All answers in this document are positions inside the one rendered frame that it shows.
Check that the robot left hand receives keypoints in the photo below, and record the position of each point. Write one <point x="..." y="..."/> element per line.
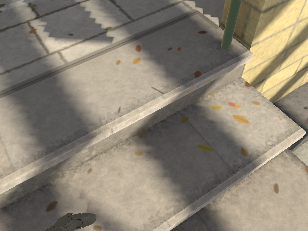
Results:
<point x="74" y="222"/>

